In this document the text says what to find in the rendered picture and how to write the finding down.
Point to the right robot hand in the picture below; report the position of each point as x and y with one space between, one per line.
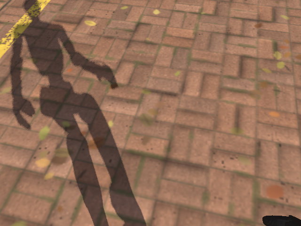
281 221

